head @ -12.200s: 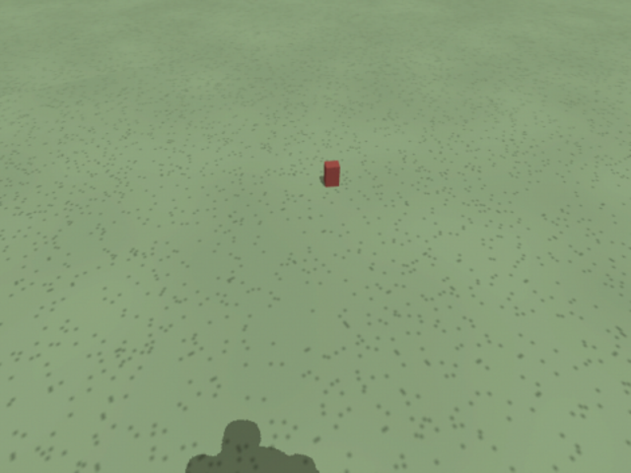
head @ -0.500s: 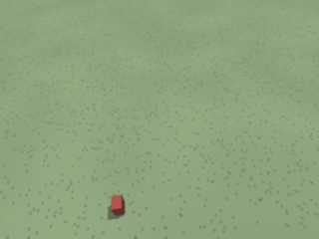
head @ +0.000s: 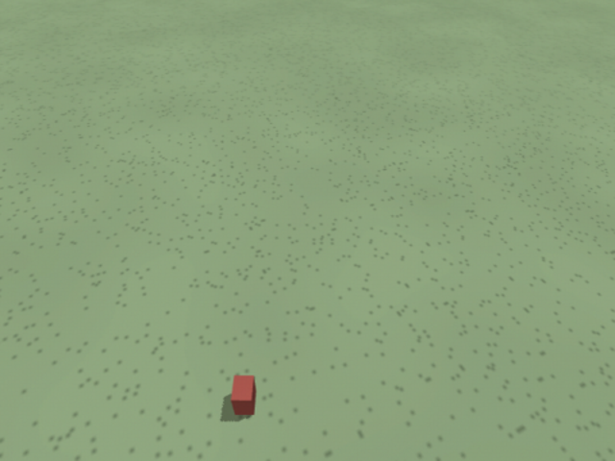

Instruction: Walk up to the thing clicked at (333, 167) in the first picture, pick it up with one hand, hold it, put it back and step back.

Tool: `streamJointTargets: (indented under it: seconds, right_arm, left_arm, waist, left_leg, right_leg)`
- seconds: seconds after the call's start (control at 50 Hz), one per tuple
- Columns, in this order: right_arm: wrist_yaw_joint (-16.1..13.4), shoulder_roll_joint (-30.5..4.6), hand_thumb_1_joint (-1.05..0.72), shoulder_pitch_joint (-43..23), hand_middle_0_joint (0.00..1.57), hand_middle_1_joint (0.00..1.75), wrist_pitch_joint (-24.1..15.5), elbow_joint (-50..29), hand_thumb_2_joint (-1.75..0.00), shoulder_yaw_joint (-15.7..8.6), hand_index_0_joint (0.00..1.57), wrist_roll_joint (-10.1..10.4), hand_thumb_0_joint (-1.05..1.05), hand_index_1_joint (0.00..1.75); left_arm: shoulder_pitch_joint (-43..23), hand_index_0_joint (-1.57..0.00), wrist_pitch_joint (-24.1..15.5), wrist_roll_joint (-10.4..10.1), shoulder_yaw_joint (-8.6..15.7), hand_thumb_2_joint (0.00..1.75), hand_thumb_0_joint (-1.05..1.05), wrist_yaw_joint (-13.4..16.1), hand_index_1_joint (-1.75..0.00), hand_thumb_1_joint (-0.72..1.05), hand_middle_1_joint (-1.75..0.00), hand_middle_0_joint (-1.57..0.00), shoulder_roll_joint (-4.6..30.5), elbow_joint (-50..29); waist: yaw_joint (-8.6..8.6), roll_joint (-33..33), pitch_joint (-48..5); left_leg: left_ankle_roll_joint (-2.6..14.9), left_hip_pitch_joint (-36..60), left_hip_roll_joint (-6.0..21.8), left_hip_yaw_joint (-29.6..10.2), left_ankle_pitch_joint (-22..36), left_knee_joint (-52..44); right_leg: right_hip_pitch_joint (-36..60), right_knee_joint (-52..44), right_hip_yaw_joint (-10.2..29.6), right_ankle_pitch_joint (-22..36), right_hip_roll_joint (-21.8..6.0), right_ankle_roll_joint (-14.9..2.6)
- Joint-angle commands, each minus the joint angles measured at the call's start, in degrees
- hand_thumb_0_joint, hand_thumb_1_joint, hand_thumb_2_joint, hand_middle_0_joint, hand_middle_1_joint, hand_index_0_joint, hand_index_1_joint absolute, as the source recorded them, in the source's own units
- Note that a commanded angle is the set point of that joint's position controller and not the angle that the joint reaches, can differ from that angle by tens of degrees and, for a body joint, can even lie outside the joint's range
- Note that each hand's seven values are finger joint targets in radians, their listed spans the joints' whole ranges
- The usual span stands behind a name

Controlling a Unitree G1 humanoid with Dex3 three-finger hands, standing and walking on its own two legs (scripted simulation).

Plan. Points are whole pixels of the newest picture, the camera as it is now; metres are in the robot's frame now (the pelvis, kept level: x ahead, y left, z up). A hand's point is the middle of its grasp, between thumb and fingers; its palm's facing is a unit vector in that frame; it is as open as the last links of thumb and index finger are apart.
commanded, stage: walk up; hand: left
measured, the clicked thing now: (244, 395) +0.49 +0.20 -0.70
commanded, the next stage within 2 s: stand in 1.62 s
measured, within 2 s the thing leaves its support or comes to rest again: neither
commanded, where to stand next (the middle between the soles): +0.09 -0.01 m, yaw -5 degrees
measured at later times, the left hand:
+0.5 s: hand out of the picture +0.14 +0.23 -0.14, palm faces -0.08 -0.90 -0.43, open 7.3 cm
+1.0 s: hand out of the picture +0.00 +0.29 -0.15, palm faces -0.11 -0.93 -0.35, open 7.3 cm
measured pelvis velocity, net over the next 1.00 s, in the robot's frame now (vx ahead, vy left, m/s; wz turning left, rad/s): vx -0.02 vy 0.00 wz -0.05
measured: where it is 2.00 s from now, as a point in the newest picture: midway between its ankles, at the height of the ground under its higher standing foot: outside the picture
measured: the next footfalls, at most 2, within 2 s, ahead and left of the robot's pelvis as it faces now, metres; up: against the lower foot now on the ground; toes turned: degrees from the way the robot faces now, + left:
right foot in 0.32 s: +0.18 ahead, -0.15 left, +0.00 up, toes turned -3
left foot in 0.66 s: -0.01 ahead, +0.12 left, +0.00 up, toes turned -1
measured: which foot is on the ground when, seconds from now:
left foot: down 0.00-0.32, up 0.34-0.64, down 0.66-1.00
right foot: up 0.00-0.30, down 0.32-0.70, up 0.72-1.00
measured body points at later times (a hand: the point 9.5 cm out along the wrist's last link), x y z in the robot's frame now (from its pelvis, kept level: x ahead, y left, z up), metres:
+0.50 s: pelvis +0.00 -0.02 -0.01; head +0.09 -0.06 +0.42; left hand +0.15 +0.28 -0.11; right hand +0.10 -0.33 -0.16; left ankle -0.05 +0.12 -0.63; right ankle +0.14 -0.15 -0.73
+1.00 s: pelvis -0.02 +0.00 +0.02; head -0.01 +0.04 +0.46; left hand +0.01 +0.34 -0.13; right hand +0.00 -0.34 -0.07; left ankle -0.05 +0.12 -0.73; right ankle -0.04 -0.14 -0.68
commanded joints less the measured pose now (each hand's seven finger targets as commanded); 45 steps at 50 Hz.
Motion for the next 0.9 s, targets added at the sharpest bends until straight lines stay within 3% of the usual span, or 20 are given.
streamJointTargets:
  seconds: [0.0, 0.06, 0.2, 0.28, 0.3, 0.32, 0.34, 0.36, 0.42, 0.46, 0.54, 0.58, 0.64, 0.66, 0.68, 0.7, 0.72, 0.76, 0.78, 0.88]
  right_arm:
    - [-2.34, -21.88, -0.9, 3.69, 0.2, 0.3, -2.78, -5.58, -0.9, -5.49, 0.2, 1.38, 0.0, 0.3]
    - [-2.62, -16.17, -0.9, 2.21, 0.2, 0.3, -3.48, -7.62, -0.9, -3.47, 0.2, 1.52, 0.0, 0.3]
    - [-2.45, -13.75, -0.9, -3.97, 0.2, 0.3, 0.21, -10.65, -0.9, -2.15, 0.2, 2.06, 0.0, 0.3]
    - [-2.48, -11.59, -0.9, -3.79, 0.2, 0.3, 4.34, -11.49, -0.9, -1.68, 0.2, 3.91, 0.0, 0.3]
    - [-2.54, -9.72, -0.9, 1.35, 0.2, 0.3, 4.7, -11.15, -0.9, -1.05, 0.2, 4.47, 0.0, 0.3]
    - [-2.91, -8.52, -0.9, 5.23, 0.2, 0.3, 5.42, -10.51, -0.9, -0.37, 0.2, 4.55, 0.0, 0.3]
    - [-3.88, -11.04, -0.9, 6.3, 0.2, 0.3, 6.26, -9.85, -0.9, -1.36, 0.2, 4.65, 0.0, 0.3]
    - [-4.3, -12.74, -0.9, 5.94, 0.2, 0.3, 6.47, -9.75, -0.9, -2.12, 0.2, 4.71, 0.0, 0.3]
    - [-4.13, -14.69, -0.9, 6.5, 0.2, 0.3, 6.88, -8.31, -0.9, -3.04, 0.2, 4.4, 0.0, 0.3]
    - [-3.75, -14.89, -0.9, 6.43, 0.2, 0.3, 7.07, -8.57, -0.9, -2.79, 0.2, 3.69, 0.0, 0.3]
    - [-2.6, -14.8, -0.9, 3.98, 0.2, 0.3, 5.81, -7.65, -0.9, -1.76, 0.2, 2.36, 0.0, 0.3]
    - [-1.95, -14.76, -0.9, 6.25, 0.2, 0.3, 5.23, -6.33, -0.9, -1.73, 0.2, 2.04, 0.0, 0.3]
    - [-1.03, -14.65, -0.9, 11.37, 0.2, 0.3, 4.59, -1.38, -0.9, -2.76, 0.2, 0.49, 0.0, 0.3]
    - [-0.87, -16.76, -0.9, 8.28, 0.2, 0.3, 4.39, -2.31, -0.9, -3.13, 0.2, -0.43, 0.0, 0.3]
    - [-0.96, -22.96, -0.9, -0.04, 0.2, 0.3, 4.23, -6.24, -0.9, -3.79, 0.2, -0.91, 0.0, 0.3]
    - [-1.14, -25.08, -0.9, -3.94, 0.2, 0.3, 3.72, -7.43, -0.9, -4.09, 0.2, -0.26, 0.0, 0.3]
    - [-1.68, -21.83, -0.9, -8.37, 0.2, 0.3, 2.92, -7.87, -0.9, -3.17, 0.2, -0.7, 0.0, 0.3]
    - [-2.71, -15.73, -0.9, -10.64, 0.2, 0.3, 0.89, -7.33, -0.9, -1.39, 0.2, -0.82, 0.0, 0.3]
    - [-2.85, -15.58, -0.9, -8.44, 0.2, 0.3, 0.13, -6.76, -0.9, -1.59, 0.2, -0.23, 0.0, 0.3]
    - [-1.25, -17.68, -0.9, 6.69, 0.2, 0.3, -1.05, -5.38, -0.9, -4.12, 0.2, 0.18, 0.0, 0.3]
  left_arm:
    - [-8.97, -0.2, -1.03, -1.36, 2.51, 0.9, 0.0, -0.15, -0.3, 0.9, -0.3, -0.2, 12.73, -7.68]
    - [0.6, -0.2, -1.06, -1.64, 2.83, 0.9, 0.0, -1.24, -0.3, 0.9, -0.3, -0.2, 11.58, -3.89]
    - [-2.63, -0.2, -1.87, -3.43, 0.65, 0.9, 0.0, 0.77, -0.3, 0.9, -0.3, -0.2, 7.96, -2.43]
    - [0.45, -0.2, -1.91, -2.53, 2.0, 0.9, 0.0, 1.88, -0.3, 0.9, -0.3, -0.2, 10.92, -0.86]
    - [-0.14, -0.2, -2.07, -1.96, 3.02, 0.9, 0.0, 2.1, -0.3, 0.9, -0.3, -0.2, 14.82, -1.82]
    - [-0.9, -0.2, -2.19, -1.75, 2.72, 0.9, 0.0, 2.47, -0.3, 0.9, -0.3, -0.2, 14.84, -4.0]
    - [-3.97, -0.2, -1.83, -1.49, 2.57, 0.9, 0.0, 2.84, -0.3, 0.9, -0.3, -0.2, 15.14, -5.89]
    - [-5.32, -0.2, -1.48, -1.34, 2.86, 0.9, 0.0, 3.04, -0.3, 0.9, -0.3, -0.2, 15.72, -6.66]
    - [-11.41, -0.2, -0.44, -1.52, 2.34, 0.9, 0.0, 3.89, -0.3, 0.9, -0.3, -0.2, 12.47, -8.75]
    - [-10.53, -0.2, -0.53, -1.23, 2.31, 0.9, 0.0, 4.55, -0.3, 0.9, -0.3, -0.2, 10.73, -9.06]
    - [-9.67, -0.2, -0.94, -0.52, 2.79, 0.9, 0.0, 4.84, -0.3, 0.9, -0.3, -0.2, 11.45, -8.23]
    - [-12.35, -0.2, -0.44, 0.09, 3.44, 0.9, 0.0, 4.49, -0.3, 0.9, -0.3, -0.2, 13.7, -8.49]
    - [-13.58, -0.2, 0.92, -1.34, 2.88, 0.9, 0.0, 3.82, -0.3, 0.9, -0.3, -0.2, 12.68, -7.29]
    - [-12.51, -0.2, 1.34, -1.79, 1.74, 0.9, 0.0, 3.77, -0.3, 0.9, -0.3, -0.2, 9.11, -7.38]
    - [-13.79, -0.2, 1.07, -2.33, 1.92, 0.9, 0.0, 4.07, -0.3, 0.9, -0.3, -0.2, 8.39, -7.49]
    - [-19.38, -0.2, 0.59, -1.67, 3.86, 0.9, 0.0, 4.55, -0.3, 0.9, -0.3, -0.2, 13.19, -7.01]
    - [-18.28, -0.2, 0.58, -2.03, 4.02, 0.9, 0.0, 3.92, -0.3, 0.9, -0.3, -0.2, 13.31, -5.61]
    - [-9.7, -0.2, 0.75, -3.34, 2.9, 0.9, 0.0, 2.78, -0.3, 0.9, -0.3, -0.2, 9.7, -2.08]
    - [-5.24, -0.2, 0.83, -3.12, 2.4, 0.9, 0.0, 2.36, -0.3, 0.9, -0.3, -0.2, 9.84, -1.12]
    - [-11.37, -0.2, -2.24, -1.34, 2.04, 0.9, 0.0, -0.02, -0.3, 0.9, -0.3, -0.2, 12.08, -4.35]
  waist:
    - [-6.87, 10.61, 5.19]
    - [-3.21, 14.45, 4.31]
    - [-3.19, 22.41, 3.75]
    - [-0.63, 8.88, -3.25]
    - [-1.28, -4.9, -6.69]
    - [-2.43, -8.27, -9.33]
    - [-2.4, -7.05, -9.74]
    - [-2.52, -7.8, -10.67]
    - [-4.03, -5.12, -12.97]
    - [-2.54, -3.36, -14.24]
    - [-0.67, -7.66, -14.17]
    - [-2.32, -13.83, -12.11]
    - [-4.59, -4.92, -6.43]
    - [-4.14, 9.2, -0.8]
    - [-3.78, 21.2, 4.69]
    - [-6.42, 19.3, 10.93]
    - [-3.75, 14.26, 13.78]
    - [0.99, 8.27, 8.19]
    - [1.17, 9.22, 3.85]
    - [-9.66, 16.1, -4.83]
  left_leg:
    - [14.88, 0.7, 25.03, -32.43, -16.99, -22.19]
    - [9.34, 7.12, 15.09, -11.56, 13.65, -14.2]
    - [9.36, -7.12, 11.25, -0.07, 35.91, -5.61]
    - [5.31, -9.97, 5.69, 1.3, 14.38, 13.69]
    - [2.87, -12.85, 0.88, 2.58, -0.84, 25.4]
    - [2.05, -14.98, -3.94, -3.47, -19.72, 36.29]
    - [1.93, -12.79, -3.01, -7.78, -21.99, 43.86]
    - [1.76, -12.37, -2.22, -9.11, -21.91, 46.99]
    - [0.69, -13.75, -2.98, -12.23, -14.35, 50.46]
    - [-0.24, -17.19, -3.01, -11.75, -11.14, 49.19]
    - [-1.47, -18.66, -0.69, -8.02, -14.82, 28.89]
    - [0.52, -12.27, 2.17, -5.63, -18.3, 14.49]
    - [3.04, 1.11, 0.76, -4.62, -5.32, -1.27]
    - [4.77, -3.17, 5.88, -16.57, -14.44, -9.81]
    - [8.26, -16.07, 20.28, -38.17, -27.09, -20.62]
    - [13.56, -33.14, 25.17, -43.85, -29.72, -24.96]
    - [13.76, -36.57, 23.14, -37.52, -23.37, -22.94]
    - [5.99, -22.26, 11.9, -19.54, -7.87, -15.18]
    - [3.9, -13.32, 11.25, -17.25, -10.08, -15.51]
    - [10.24, 19.88, 15.0, -22.37, -18.55, -16.28]
  right_leg:
    - [-22.38, 15.36, 10.27, -0.56, 0.68, -1.23]
    - [-21.2, 11.84, 8.65, 7.06, 2.45, 0.02]
    - [-2.23, -5.14, -2.52, 13.06, 4.02, 2.56]
    - [8.83, -18.51, -2.21, 29.3, 4.61, 1.46]
    - [11.49, -20.81, 8.43, 49.92, -4.5, -2.0]
    - [11.27, -24.37, 22.49, 58.5, -13.89, -7.84]
    - [6.85, -24.32, 23.55, 56.06, -16.49, -13.79]
    - [4.15, -24.25, 25.25, 50.04, -16.23, -15.58]
    - [0.45, -23.39, 14.72, 29.04, -10.44, -10.6]
    - [4.0, -23.59, 14.25, 14.82, -9.47, -10.41]
    - [9.26, -24.36, 13.73, 0.7, -9.74, -10.48]
    - [3.25, -26.0, 14.59, -4.11, -11.7, -9.54]
    - [-12.81, -17.67, 10.34, -6.32, -7.57, -3.96]
    - [-20.77, -4.49, 5.23, -8.37, 0.31, -1.67]
    - [-25.5, 8.72, 1.01, -5.3, 9.35, 0.75]
    - [-15.57, 16.39, 9.67, -7.18, 7.6, 0.88]
    - [-11.35, 21.37, 11.73, -2.84, 7.9, 0.5]
    - [-14.66, 21.64, 14.1, 6.96, 10.04, -0.15]
    - [-16.9, 19.96, 12.44, 8.63, 10.3, 0.1]
    - [-28.92, 5.92, 6.62, 4.35, 7.24, 3.32]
